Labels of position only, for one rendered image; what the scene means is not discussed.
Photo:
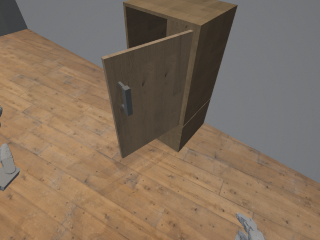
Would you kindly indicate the handle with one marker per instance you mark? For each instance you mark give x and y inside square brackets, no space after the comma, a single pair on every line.
[127,99]

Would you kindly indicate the cupboard door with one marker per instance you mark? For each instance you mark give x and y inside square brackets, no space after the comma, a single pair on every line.
[156,73]

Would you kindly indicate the robot left hand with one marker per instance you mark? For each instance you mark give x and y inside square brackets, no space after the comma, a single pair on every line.
[8,171]

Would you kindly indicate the robot right hand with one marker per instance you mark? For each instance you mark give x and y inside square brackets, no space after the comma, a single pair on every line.
[250,227]

